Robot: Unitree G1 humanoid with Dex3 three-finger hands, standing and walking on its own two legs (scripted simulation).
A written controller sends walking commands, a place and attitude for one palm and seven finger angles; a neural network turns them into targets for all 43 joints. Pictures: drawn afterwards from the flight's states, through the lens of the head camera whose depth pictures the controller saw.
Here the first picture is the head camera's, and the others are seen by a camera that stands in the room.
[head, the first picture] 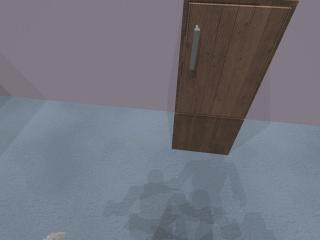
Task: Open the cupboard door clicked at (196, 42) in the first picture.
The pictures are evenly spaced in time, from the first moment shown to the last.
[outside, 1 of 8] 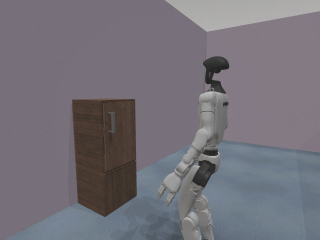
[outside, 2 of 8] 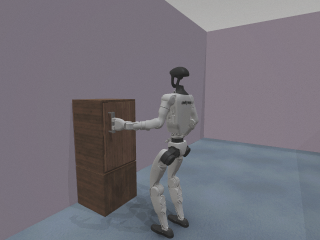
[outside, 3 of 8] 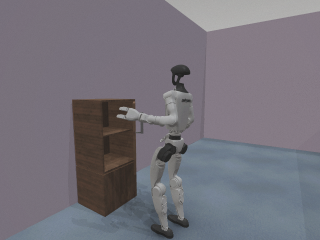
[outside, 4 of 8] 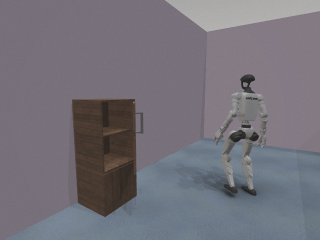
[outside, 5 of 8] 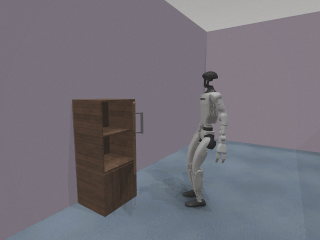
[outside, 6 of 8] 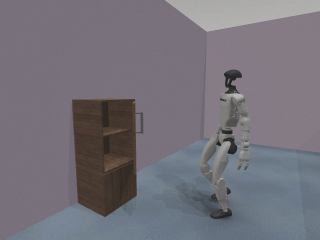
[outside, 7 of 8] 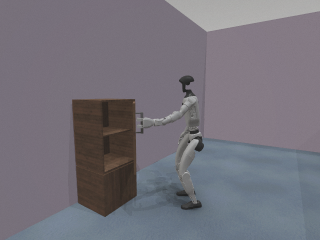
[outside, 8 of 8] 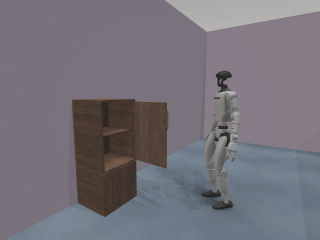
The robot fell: no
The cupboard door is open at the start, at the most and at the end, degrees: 0 86 86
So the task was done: yes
